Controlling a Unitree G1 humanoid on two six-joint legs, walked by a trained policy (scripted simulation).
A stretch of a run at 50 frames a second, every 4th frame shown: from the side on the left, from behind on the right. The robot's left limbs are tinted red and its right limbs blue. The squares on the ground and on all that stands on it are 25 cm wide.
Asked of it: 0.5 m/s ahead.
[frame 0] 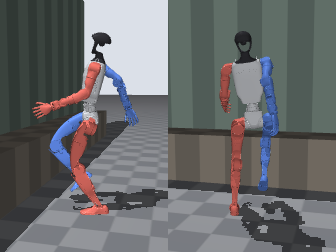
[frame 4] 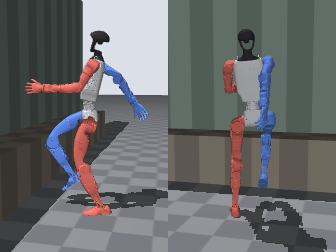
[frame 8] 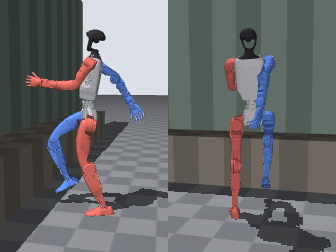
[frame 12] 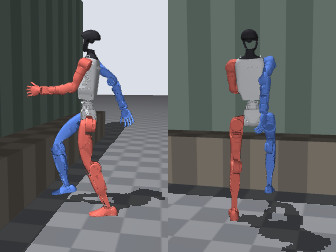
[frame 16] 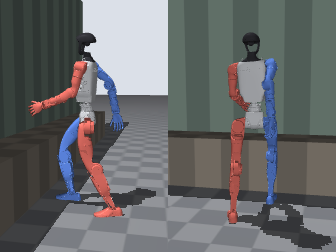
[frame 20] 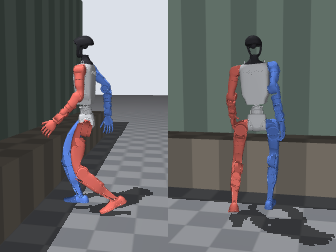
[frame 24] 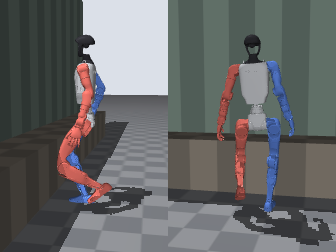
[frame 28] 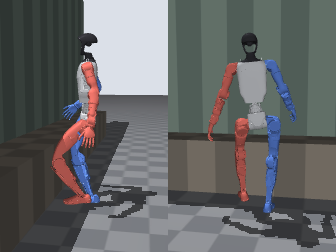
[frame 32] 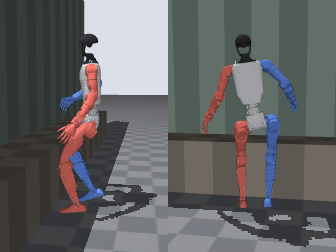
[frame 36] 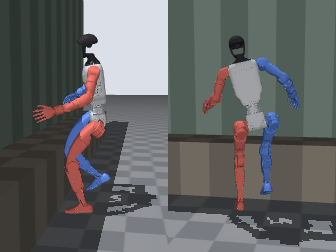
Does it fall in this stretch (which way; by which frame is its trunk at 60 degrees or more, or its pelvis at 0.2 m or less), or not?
no
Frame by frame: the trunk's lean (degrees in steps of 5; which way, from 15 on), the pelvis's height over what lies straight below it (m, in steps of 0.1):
0: 15 backward and to its left, 0.7
4: 10, 0.8
8: 10, 0.8
12: 5, 0.8
16: 5, 0.8
20: 5, 0.7
24: 5, 0.7
28: 5, 0.7
32: 10, 0.7
36: 15 forward and to its left, 0.7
